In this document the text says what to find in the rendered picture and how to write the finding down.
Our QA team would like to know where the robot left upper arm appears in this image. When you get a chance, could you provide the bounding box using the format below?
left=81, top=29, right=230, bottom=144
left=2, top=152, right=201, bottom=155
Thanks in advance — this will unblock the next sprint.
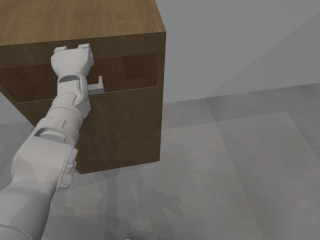
left=0, top=136, right=78, bottom=240

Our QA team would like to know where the handle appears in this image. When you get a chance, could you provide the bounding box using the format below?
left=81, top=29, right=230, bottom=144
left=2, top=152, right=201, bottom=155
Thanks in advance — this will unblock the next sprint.
left=87, top=76, right=105, bottom=96

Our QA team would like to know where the robot left forearm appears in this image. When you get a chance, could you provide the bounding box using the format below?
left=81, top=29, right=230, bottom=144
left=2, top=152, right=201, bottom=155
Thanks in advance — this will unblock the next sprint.
left=11, top=72, right=89, bottom=180

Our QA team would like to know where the cabinet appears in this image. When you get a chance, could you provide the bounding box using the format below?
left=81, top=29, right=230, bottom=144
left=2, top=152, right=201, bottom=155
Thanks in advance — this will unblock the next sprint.
left=0, top=0, right=167, bottom=175

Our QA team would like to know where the robot left hand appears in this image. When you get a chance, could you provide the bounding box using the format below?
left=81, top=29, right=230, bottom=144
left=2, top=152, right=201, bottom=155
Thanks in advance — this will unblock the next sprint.
left=51, top=43, right=94, bottom=111

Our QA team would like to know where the drawer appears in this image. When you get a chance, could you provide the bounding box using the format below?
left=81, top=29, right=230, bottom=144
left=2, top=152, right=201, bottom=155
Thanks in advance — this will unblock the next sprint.
left=0, top=51, right=157, bottom=103

